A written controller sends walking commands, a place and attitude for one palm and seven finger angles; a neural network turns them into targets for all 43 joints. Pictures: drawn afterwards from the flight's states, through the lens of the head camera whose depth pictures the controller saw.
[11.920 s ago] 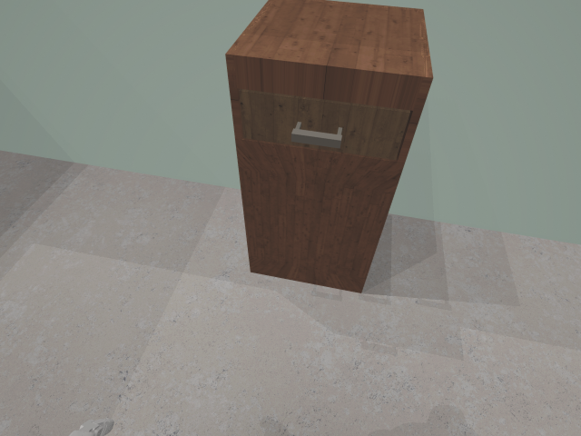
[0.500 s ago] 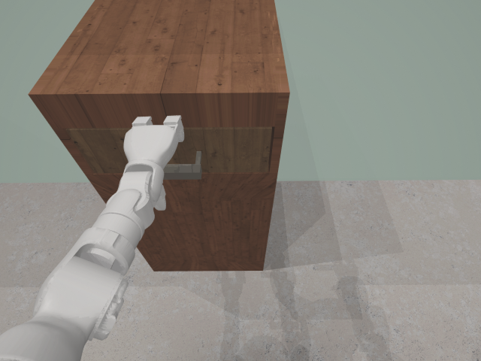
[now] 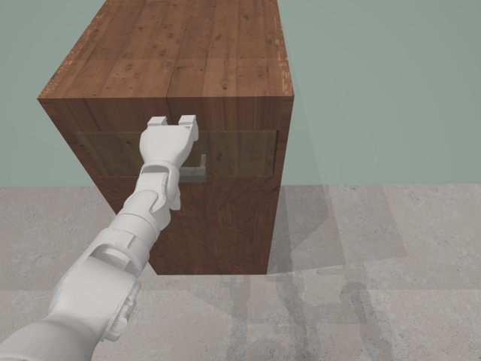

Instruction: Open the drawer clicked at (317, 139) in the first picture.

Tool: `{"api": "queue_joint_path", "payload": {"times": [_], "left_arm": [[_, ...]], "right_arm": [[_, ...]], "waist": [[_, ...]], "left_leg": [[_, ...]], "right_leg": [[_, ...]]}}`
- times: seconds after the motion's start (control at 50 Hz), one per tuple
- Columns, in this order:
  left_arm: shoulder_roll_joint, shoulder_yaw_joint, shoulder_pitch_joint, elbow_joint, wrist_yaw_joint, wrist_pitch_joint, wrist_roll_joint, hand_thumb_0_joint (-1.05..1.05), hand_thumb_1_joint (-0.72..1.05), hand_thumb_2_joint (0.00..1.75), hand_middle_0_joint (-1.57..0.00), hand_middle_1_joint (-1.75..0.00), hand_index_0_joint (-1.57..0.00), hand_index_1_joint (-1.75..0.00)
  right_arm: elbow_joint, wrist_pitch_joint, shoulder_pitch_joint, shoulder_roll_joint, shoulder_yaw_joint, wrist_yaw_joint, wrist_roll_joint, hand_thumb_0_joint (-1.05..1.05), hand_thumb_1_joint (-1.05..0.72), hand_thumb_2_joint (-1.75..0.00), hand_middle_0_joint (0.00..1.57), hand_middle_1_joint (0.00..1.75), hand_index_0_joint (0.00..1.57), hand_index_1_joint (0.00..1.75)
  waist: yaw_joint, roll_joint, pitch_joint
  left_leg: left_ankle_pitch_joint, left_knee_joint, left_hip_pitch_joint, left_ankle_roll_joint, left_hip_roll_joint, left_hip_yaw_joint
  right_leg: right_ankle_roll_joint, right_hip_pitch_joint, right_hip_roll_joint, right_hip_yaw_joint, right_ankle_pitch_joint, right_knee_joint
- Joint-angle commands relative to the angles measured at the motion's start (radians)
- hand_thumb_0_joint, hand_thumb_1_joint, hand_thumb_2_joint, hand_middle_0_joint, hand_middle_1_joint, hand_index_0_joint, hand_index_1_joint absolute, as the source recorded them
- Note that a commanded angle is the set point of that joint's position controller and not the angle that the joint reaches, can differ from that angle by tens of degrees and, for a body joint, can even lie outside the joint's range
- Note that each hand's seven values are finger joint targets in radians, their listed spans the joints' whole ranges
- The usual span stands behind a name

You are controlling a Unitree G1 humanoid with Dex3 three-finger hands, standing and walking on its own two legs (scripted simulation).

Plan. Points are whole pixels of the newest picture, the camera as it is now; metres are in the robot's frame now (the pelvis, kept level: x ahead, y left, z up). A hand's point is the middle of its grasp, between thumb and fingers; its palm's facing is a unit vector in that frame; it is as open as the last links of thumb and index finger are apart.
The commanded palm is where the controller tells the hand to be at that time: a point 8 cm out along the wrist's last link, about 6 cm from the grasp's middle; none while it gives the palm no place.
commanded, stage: move the hooked fingers above the handle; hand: left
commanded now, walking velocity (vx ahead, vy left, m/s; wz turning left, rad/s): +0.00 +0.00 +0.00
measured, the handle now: (178, 167) +0.50 +0.13 +0.00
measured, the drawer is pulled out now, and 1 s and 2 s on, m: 0.00 0.00 0.00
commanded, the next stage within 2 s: lower the fingers behind the handle in 0.10 s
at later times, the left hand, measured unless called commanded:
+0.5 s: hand (175, 172) +0.46 +0.12 +0.03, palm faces -0.01 -0.05 -1.00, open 13.8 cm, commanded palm +0.44 +0.13 +0.09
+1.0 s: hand (178, 185) +0.45 +0.12 +0.00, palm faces -0.04 -0.05 -1.00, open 13.8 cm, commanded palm +0.43 +0.13 +0.06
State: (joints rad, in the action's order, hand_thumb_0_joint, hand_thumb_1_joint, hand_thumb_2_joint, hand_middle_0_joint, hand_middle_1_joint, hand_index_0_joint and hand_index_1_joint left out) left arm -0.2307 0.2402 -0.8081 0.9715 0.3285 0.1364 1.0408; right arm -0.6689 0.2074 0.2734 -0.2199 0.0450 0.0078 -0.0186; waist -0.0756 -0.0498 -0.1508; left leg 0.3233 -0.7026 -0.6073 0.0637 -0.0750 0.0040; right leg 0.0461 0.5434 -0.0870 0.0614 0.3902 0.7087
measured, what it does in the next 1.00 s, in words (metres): stands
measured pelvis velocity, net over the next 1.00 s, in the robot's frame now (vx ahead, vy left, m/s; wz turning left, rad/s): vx -0.01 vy -0.01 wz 0.00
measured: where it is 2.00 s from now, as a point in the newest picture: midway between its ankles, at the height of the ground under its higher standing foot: outside the picture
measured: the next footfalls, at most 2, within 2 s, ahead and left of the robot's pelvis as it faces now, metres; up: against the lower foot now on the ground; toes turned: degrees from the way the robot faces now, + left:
none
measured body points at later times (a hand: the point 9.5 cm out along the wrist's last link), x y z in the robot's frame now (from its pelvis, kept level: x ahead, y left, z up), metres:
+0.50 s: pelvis +0.00 -0.01 +0.00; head +0.06 -0.02 +0.44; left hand +0.45 +0.12 +0.09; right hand +0.05 -0.28 -0.14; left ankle +0.00 +0.08 -0.71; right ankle -0.03 -0.10 -0.71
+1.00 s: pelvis -0.01 -0.01 -0.02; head +0.06 -0.02 +0.43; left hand +0.45 +0.12 +0.06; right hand +0.04 -0.28 -0.15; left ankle +0.00 +0.08 -0.71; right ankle -0.03 -0.10 -0.71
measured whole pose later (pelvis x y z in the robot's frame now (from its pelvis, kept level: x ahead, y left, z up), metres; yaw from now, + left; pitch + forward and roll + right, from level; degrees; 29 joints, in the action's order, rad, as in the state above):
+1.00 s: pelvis -0.01 -0.01 -0.02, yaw +0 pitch +17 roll +0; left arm -0.27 0.19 -0.77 1.03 0.38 0.05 1.07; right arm -0.65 0.17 0.31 -0.23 0.05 0.03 -0.01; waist -0.11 -0.04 -0.18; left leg 0.36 -0.82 -0.77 0.05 -0.06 0.01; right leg 0.06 0.70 -0.11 0.04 0.42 0.82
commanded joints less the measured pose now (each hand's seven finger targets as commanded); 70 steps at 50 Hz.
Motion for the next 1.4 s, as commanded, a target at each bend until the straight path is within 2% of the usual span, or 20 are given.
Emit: {"api": "queue_joint_path", "payload": {"times": [0.0, 0.06, 0.18, 0.22, 0.32, 0.36, 0.38, 0.48, 0.56, 0.58, 0.6, 0.7, 0.74, 0.86, 0.96, 1.04, 1.1, 1.16, 1.24, 1.38], "left_arm": [[-0.209, -0.079, -0.465, -0.152, 0.028, 0.029, 0.007, 0.00, -0.50, 0.30, -0.30, -1.20, -0.30, -1.20], [-0.242, -0.101, -0.470, -0.170, 0.020, 0.018, 0.008, 0.00, -0.50, 0.30, -0.30, -1.20, -0.30, -1.20], [-0.214, -0.077, -0.466, -0.198, 0.008, -0.007, 0.003, 0.00, -0.50, 0.30, -0.30, -1.20, -0.30, -1.20], [-0.161, -0.041, -0.442, -0.188, 0.003, -0.018, 0.001, 0.00, -0.50, 0.30, -0.30, -1.20, -0.30, -1.20], [-0.193, -0.063, -0.445, -0.190, 0.012, -0.055, 0.005, 0.00, -0.50, 0.30, -0.30, -1.20, -0.30, -1.20], [-0.161, -0.045, -0.479, -0.207, 0.026, -0.073, 0.006, 0.00, -0.50, 0.30, -0.30, -1.20, -0.30, -1.20], [-0.195, -0.074, -0.473, -0.203, 0.038, -0.076, 0.010, 0.00, -0.50, 0.30, -0.30, -1.20, -0.30, -1.20], [-0.253, -0.127, -0.447, -0.179, 0.082, -0.061, 0.020, 0.00, -0.50, 0.30, -0.30, -1.20, -0.30, -1.20], [-0.211, -0.102, -0.429, -0.105, 0.091, -0.011, 0.022, 0.00, -0.50, 0.30, -0.30, -1.20, -0.30, -1.20], [-0.227, -0.107, -0.441, -0.106, 0.093, -0.002, 0.029, 0.00, -0.50, 0.30, -0.30, -1.20, -0.30, -1.20], [-0.192, -0.079, -0.425, -0.094, 0.091, 0.011, 0.026, 0.00, -0.50, 0.30, -0.30, -1.20, -0.30, -1.20], [-0.220, -0.094, -0.402, -0.032, 0.070, 0.045, 0.028, 0.00, -0.50, 0.30, -0.30, -1.20, -0.30, -1.20], [-0.170, -0.052, -0.407, -0.017, 0.058, 0.045, 0.027, 0.00, -0.50, 0.30, -0.30, -1.20, -0.30, -1.20], [-0.163, -0.063, -0.417, -0.095, 0.043, -0.044, 0.015, 0.00, -0.50, 0.30, -0.30, -1.20, -0.30, -1.20], [-0.224, -0.118, -0.478, -0.173, 0.127, -0.121, 0.051, 0.00, -0.50, 0.30, -0.30, -1.20, -0.30, -1.20], [-0.174, -0.092, -0.462, -0.098, 0.185, -0.056, 0.057, 0.00, -0.50, 0.30, -0.30, -1.20, -0.30, -1.20], [-0.114, -0.045, -0.497, -0.098, 0.174, -0.021, 0.035, 0.00, -0.50, 0.30, -0.30, -1.20, -0.30, -1.20], [-0.159, -0.082, -0.476, -0.068, 0.145, -0.015, 0.018, 0.00, -0.50, 0.30, -0.30, -1.20, -0.30, -1.20], [-0.203, -0.115, -0.416, -0.053, 0.142, -0.038, 0.043, 0.00, -0.50, 0.30, -0.30, -1.20, -0.30, -1.20], [-0.158, -0.102, -0.395, -0.047, 0.192, -0.040, 0.069, 0.00, -0.50, 0.30, -0.30, -1.20, -0.30, -1.20]], "right_arm": [[0.095, -0.021, 0.029, -0.144, 0.036, 0.021, -0.001, 0.00, -0.90, -0.90, 0.20, 0.30, 0.20, 0.30], [0.100, -0.021, 0.025, -0.145, 0.035, 0.027, 0.001, 0.00, -0.90, -0.90, 0.20, 0.30, 0.20, 0.30], [0.102, -0.030, 0.033, -0.145, 0.039, 0.029, -0.004, 0.00, -0.90, -0.90, 0.20, 0.30, 0.20, 0.30], [0.096, -0.036, 0.040, -0.141, 0.045, 0.025, -0.002, 0.00, -0.90, -0.90, 0.20, 0.30, 0.20, 0.30], [0.084, -0.047, 0.054, -0.145, 0.048, 0.025, -0.001, 0.00, -0.90, -0.90, 0.20, 0.30, 0.20, 0.30], [0.079, -0.054, 0.060, -0.140, 0.052, 0.019, 0.004, 0.00, -0.90, -0.90, 0.20, 0.30, 0.20, 0.30], [0.074, -0.056, 0.070, -0.142, 0.055, 0.018, 0.004, 0.00, -0.90, -0.90, 0.20, 0.30, 0.20, 0.30], [0.070, -0.056, 0.076, -0.141, 0.052, 0.012, 0.013, 0.00, -0.90, -0.90, 0.20, 0.30, 0.20, 0.30], [0.061, -0.047, 0.072, -0.142, 0.052, 0.007, 0.011, 0.00, -0.90, -0.90, 0.20, 0.30, 0.20, 0.30], [0.059, -0.043, 0.075, -0.145, 0.051, 0.006, 0.008, 0.00, -0.90, -0.90, 0.20, 0.30, 0.20, 0.30], [0.064, -0.040, 0.075, -0.143, 0.051, 0.006, 0.009, 0.00, -0.90, -0.90, 0.20, 0.30, 0.20, 0.30], [0.071, -0.026, 0.072, -0.147, 0.041, 0.016, 0.006, 0.00, -0.90, -0.90, 0.20, 0.30, 0.20, 0.30], [0.075, -0.025, 0.074, -0.145, 0.039, 0.017, 0.005, 0.00, -0.90, -0.90, 0.20, 0.30, 0.20, 0.30], [0.098, -0.045, 0.076, -0.135, 0.044, 0.022, 0.011, 0.00, -0.90, -0.90, 0.20, 0.30, 0.20, 0.30], [0.077, -0.074, 0.095, -0.130, 0.053, 0.021, 0.023, 0.00, -0.90, -0.90, 0.20, 0.30, 0.20, 0.30], [0.054, -0.073, 0.101, -0.134, 0.060, 0.003, 0.027, 0.00, -0.90, -0.90, 0.20, 0.30, 0.20, 0.30], [0.043, -0.067, 0.115, -0.136, 0.068, -0.009, 0.025, 0.00, -0.90, -0.90, 0.20, 0.30, 0.20, 0.30], [0.038, -0.060, 0.119, -0.146, 0.064, -0.004, 0.025, 0.00, -0.90, -0.90, 0.20, 0.30, 0.20, 0.30], [0.045, -0.056, 0.121, -0.142, 0.055, 0.007, 0.026, 0.00, -0.90, -0.90, 0.20, 0.30, 0.20, 0.30], [0.053, -0.058, 0.127, -0.137, 0.060, -0.004, 0.036, 0.00, -0.90, -0.90, 0.20, 0.30, 0.20, 0.30]], "waist": [[-0.020, 0.101, -0.319], [-0.008, 0.074, -0.347], [-0.018, 0.074, -0.333], [-0.028, 0.069, -0.322], [-0.034, 0.066, -0.322], [-0.041, 0.045, -0.335], [-0.036, 0.049, -0.351], [-0.021, 0.053, -0.423], [-0.038, 0.094, -0.370], [-0.040, 0.086, -0.371], [-0.041, 0.069, -0.356], [-0.043, 0.098, -0.334], [-0.056, 0.104, -0.299], [-0.050, 0.055, -0.343], [-0.045, 0.021, -0.422], [-0.062, 0.026, -0.421], [-0.076, 0.007, -0.452], [-0.075, 0.053, -0.448], [-0.055, 0.040, -0.425], [-0.054, 0.023, -0.435]], "left_leg": [[-0.311, 0.052, 0.252, -0.008, 0.044, -0.012], [-0.319, 0.058, 0.258, -0.010, 0.042, -0.014], [-0.308, 0.059, 0.270, -0.008, 0.046, -0.015], [-0.327, 0.049, 0.284, -0.008, 0.046, -0.015], [-0.292, 0.032, 0.250, -0.007, 0.041, -0.012], [-0.312, 0.017, 0.255, -0.010, 0.042, -0.006], [-0.315, 0.011, 0.258, -0.009, 0.044, -0.005], [-0.344, -0.020, 0.202, -0.008, 0.033, -0.016], [-0.323, -0.027, 0.161, -0.008, 0.031, -0.020], [-0.318, -0.023, 0.162, -0.008, 0.033, -0.019], [-0.315, -0.027, 0.164, -0.008, 0.031, -0.022], [-0.267, -0.023, 0.117, -0.005, 0.027, -0.025], [-0.242, -0.024, 0.111, -0.004, 0.031, -0.023], [-0.231, -0.055, 0.115, -0.003, 0.034, -0.014], [-0.243, -0.108, 0.109, -0.007, 0.040, 0.000], [-0.243, -0.129, 0.101, -0.011, 0.042, 0.001], [-0.275, -0.137, 0.145, -0.014, 0.045, 0.009], [-0.276, -0.137, 0.124, -0.010, 0.044, 0.015], [-0.261, -0.142, 0.081, -0.008, 0.043, 0.008], [-0.313, -0.172, 0.087, -0.017, 0.055, 0.014]], "right_leg": [[-0.002, -0.094, 0.032, -0.023, -0.360, -0.107], [0.001, -0.121, 0.036, -0.019, -0.366, -0.106], [-0.001, -0.102, 0.034, -0.018, -0.354, -0.114], [-0.001, -0.081, 0.033, -0.020, -0.370, -0.114], [-0.003, -0.061, 0.035, -0.009, -0.354, -0.105], [0.002, -0.036, 0.032, -0.018, -0.349, -0.089], [0.000, -0.036, 0.030, -0.015, -0.353, -0.083], [-0.005, -0.091, 0.034, -0.002, -0.452, -0.051], [-0.008, -0.067, 0.032, -0.005, -0.446, -0.054], [-0.009, -0.059, 0.031, -0.006, -0.439, -0.053], [-0.007, -0.049, 0.030, -0.008, -0.436, -0.056], [-0.012, -0.062, 0.035, -0.001, -0.413, -0.060], [-0.012, -0.026, 0.034, -0.008, -0.373, -0.065], [-0.006, 0.004, 0.036, -0.003, -0.336, -0.035], [-0.001, 0.068, 0.028, -0.004, -0.310, 0.021], [-0.002, 0.118, 0.018, -0.018, -0.294, 0.033], [-0.002, 0.134, 0.014, -0.030, -0.310, 0.040], [-0.004, 0.107, 0.014, -0.025, -0.334, 0.038], [-0.003, 0.107, 0.017, -0.019, -0.335, 0.049], [0.003, 0.171, 0.008, -0.035, -0.332, 0.090]]}}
